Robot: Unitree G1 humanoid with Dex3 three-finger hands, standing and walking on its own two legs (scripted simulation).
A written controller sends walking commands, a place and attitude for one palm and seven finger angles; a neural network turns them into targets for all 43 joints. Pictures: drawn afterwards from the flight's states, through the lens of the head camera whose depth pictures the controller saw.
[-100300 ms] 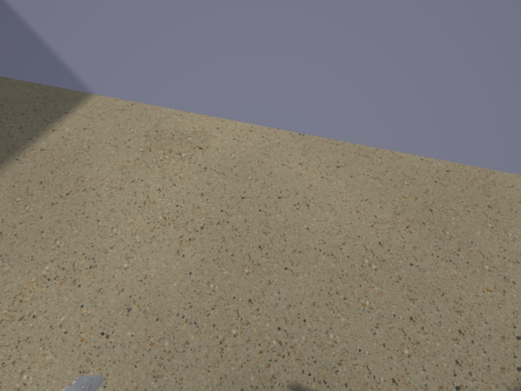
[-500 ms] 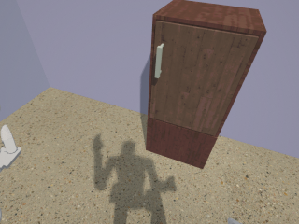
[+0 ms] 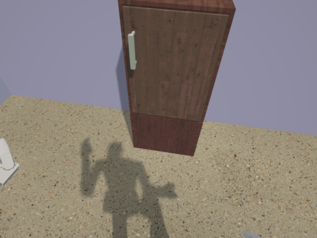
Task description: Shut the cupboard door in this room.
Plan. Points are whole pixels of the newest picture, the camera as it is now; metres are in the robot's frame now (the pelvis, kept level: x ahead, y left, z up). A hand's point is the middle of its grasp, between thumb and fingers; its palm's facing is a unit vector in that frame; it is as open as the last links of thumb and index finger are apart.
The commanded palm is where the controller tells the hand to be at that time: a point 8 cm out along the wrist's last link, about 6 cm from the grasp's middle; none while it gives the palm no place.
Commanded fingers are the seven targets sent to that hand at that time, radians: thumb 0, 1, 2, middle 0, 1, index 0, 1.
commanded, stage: stop stepping back and stand still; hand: left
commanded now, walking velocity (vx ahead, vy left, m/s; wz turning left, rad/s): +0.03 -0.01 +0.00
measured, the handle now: (133, 50) +0.86 +0.17 +0.07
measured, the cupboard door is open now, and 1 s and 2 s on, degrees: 0 0 0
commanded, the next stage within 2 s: let the arm hang, fingers relaxed in 0.60 s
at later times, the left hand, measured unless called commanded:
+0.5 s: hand (25, 145) +0.25 +0.28 +0.16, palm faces +0.41 -0.78 -0.47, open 7.4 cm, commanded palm +0.19 +0.32 +0.18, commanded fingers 0.00 0.90 0.90 -0.20 -0.30 -0.20 -0.30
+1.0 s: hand out of the picture +0.08 +0.21 -0.16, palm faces -0.04 -0.98 -0.19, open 7.2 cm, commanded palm none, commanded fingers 0.00 0.90 0.90 -0.20 -0.30 -0.20 -0.30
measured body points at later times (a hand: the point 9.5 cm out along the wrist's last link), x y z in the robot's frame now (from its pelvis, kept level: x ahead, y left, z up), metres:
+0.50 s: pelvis +0.04 +0.02 +0.00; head +0.05 +0.03 +0.45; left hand +0.22 +0.32 +0.19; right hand +0.21 -0.21 -0.08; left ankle +0.06 +0.14 -0.73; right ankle +0.00 -0.09 -0.73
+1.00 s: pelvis +0.01 +0.04 +0.00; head +0.03 +0.04 +0.45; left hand +0.08 +0.26 -0.14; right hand +0.10 -0.22 -0.13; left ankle +0.06 +0.14 -0.73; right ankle +0.00 -0.08 -0.73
